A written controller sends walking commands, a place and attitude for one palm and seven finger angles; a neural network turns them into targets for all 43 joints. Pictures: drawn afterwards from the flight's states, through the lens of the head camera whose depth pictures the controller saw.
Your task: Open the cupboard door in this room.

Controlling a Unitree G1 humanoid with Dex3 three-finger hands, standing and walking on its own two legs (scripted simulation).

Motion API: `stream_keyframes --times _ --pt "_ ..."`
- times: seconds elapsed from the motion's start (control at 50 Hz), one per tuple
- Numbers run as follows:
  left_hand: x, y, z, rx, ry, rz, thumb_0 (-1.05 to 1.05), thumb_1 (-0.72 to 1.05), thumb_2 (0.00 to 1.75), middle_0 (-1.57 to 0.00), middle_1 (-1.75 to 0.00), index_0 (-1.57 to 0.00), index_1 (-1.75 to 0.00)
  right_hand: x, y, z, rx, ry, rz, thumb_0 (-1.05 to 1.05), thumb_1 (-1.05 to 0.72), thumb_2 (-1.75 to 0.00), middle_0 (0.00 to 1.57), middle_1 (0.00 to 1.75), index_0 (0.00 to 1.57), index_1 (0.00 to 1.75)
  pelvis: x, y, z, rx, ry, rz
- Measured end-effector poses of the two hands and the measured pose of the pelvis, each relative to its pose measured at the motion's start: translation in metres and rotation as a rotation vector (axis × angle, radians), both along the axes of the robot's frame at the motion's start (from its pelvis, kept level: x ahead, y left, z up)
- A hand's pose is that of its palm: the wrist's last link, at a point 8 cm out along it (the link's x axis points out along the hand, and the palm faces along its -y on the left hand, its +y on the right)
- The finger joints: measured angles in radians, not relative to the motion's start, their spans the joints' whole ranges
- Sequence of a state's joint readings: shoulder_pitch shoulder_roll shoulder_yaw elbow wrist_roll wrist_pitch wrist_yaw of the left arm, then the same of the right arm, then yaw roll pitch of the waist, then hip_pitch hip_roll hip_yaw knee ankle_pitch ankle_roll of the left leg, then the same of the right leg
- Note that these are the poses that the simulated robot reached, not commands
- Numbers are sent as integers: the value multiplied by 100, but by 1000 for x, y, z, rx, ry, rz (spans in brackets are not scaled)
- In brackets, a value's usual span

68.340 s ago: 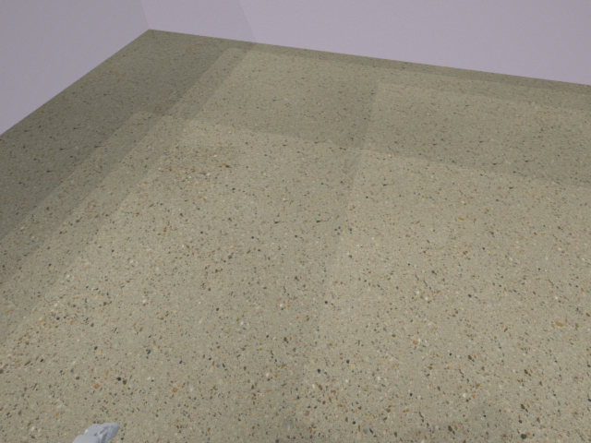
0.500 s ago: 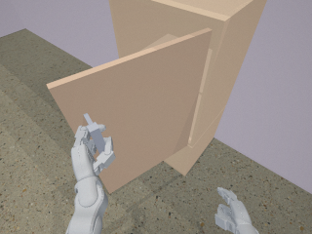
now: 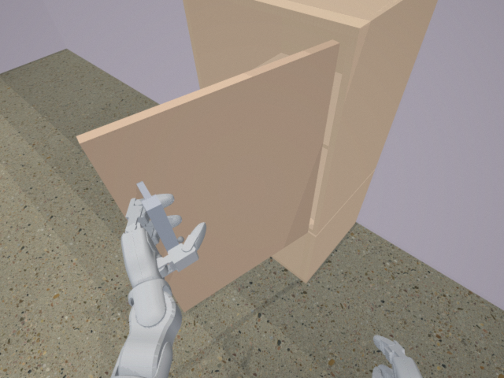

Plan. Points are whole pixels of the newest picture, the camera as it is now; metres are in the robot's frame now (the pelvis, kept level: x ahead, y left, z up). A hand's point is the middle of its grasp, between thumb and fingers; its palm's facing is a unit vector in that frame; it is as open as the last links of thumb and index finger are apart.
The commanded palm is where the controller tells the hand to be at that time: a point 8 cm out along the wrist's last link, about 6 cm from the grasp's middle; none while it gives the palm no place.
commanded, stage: open thumb and fingers to let go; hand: left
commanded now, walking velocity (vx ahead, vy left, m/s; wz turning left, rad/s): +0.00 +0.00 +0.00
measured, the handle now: (159, 222) +0.34 +0.18 +0.07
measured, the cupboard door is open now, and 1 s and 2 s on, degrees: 76 77 77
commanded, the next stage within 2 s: slide the hand sideways off the handle in 0.48 s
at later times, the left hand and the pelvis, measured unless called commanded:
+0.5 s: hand (179, 240) +0.30 +0.13 +0.08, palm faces +0.38 -0.92 +0.01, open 14.7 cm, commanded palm +0.26 +0.17 +0.07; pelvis -0.02 +0.02 +0.00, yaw +0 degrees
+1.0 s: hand (168, 259) +0.27 +0.14 +0.08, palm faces -0.05 -1.00 -0.01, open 16.0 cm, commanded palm +0.24 +0.20 +0.07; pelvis -0.02 +0.04 +0.00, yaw -1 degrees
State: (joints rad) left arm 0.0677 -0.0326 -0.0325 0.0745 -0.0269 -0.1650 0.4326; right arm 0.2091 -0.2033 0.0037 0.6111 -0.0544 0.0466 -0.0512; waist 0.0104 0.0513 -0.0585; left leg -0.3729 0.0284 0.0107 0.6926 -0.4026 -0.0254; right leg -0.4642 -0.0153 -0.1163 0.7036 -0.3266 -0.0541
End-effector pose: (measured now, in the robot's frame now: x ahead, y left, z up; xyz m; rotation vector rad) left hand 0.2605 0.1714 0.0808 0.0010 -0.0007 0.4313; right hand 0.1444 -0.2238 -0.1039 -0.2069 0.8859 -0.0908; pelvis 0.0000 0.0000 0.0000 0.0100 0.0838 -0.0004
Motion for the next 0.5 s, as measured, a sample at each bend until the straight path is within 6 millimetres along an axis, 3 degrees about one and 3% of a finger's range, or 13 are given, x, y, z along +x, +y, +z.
stream_keyframes --times 0.22,0.38,0.5 --pt "0 5 0 -5 -13 -1 0 -34 36 -30 -117 -31 -117 -2 4 7 -12 -44 12 1 -91 -90 20 29 20 30 -14 4 1 -1 -12 0" --pt "1 0 1 -8 -19 -25 -1 -47 31 -26 -91 -26 -90 -2 18 11 -1 -62 31 1 -91 -90 20 29 20 30 -19 14 1 -1 -12 -1" --pt "-1 3 1 -2 -20 -41 -1 -49 30 -33 -78 -33 -75 -4 30 10 7 -51 43 1 -90 -90 20 30 20 30 -21 20 0 -4 -15 0"
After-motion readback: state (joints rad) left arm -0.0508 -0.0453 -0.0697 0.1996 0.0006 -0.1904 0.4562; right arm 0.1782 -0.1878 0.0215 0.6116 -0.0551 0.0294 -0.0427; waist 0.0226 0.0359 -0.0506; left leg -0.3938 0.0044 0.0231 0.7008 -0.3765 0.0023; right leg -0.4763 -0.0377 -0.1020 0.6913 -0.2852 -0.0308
